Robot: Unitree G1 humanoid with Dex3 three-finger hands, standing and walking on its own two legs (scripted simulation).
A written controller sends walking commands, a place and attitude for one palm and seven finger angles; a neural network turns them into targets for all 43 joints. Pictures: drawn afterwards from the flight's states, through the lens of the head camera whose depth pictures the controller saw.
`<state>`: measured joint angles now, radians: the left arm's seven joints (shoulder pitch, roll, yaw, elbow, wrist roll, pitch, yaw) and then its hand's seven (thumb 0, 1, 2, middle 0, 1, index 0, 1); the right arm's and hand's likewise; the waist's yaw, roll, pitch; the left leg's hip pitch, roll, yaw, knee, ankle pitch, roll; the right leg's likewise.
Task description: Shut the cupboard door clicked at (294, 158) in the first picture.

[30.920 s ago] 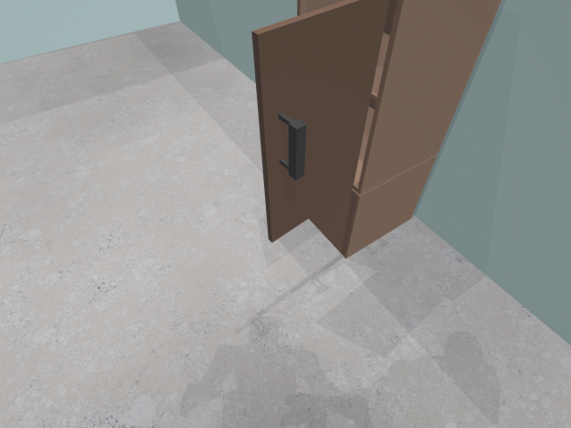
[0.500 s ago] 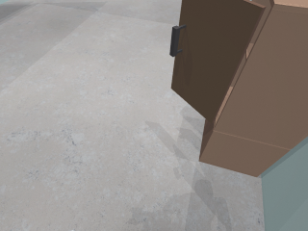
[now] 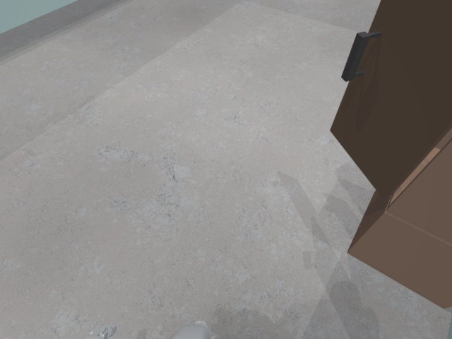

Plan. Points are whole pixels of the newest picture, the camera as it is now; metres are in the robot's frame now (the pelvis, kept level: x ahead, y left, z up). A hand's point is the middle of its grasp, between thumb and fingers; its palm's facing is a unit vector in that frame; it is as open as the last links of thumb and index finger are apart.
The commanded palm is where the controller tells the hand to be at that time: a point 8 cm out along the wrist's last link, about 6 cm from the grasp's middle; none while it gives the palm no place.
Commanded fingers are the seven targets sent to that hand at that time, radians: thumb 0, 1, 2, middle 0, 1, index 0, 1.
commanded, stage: walk to a spot facing it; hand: left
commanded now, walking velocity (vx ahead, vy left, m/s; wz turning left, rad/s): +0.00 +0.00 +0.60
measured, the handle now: (361, 56) +0.85 -0.37 +0.02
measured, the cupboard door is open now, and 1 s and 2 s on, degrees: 53 53 53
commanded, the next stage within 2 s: turn to face it in 1.42 s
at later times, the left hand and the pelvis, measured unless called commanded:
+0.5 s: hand out of the picture +0.05 +0.26 -0.15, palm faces +0.32 -0.91 -0.25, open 7.4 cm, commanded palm none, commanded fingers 0.00 0.90 0.90 -0.20 -0.30 -0.20 -0.30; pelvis +0.05 +0.02 +0.01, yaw +18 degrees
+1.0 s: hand out of the picture +0.06 +0.19 -0.17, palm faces +0.68 -0.71 -0.17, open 7.4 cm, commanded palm none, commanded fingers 0.00 0.90 0.90 -0.20 -0.30 -0.20 -0.30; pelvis +0.21 +0.09 +0.00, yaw +40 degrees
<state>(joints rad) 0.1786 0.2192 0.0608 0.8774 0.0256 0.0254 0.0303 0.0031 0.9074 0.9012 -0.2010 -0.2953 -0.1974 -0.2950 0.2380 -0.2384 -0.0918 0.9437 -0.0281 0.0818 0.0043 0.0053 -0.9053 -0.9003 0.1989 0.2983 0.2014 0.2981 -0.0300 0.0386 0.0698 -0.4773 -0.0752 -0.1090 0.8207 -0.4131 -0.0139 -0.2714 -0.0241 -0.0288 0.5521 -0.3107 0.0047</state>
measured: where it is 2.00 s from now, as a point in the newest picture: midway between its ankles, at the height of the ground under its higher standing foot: (162, 263)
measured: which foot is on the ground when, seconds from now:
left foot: up 0.00-0.24, down 0.26-0.60, up 0.62-1.00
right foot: down 0.00-0.26, up 0.28-0.58, down 0.60-1.00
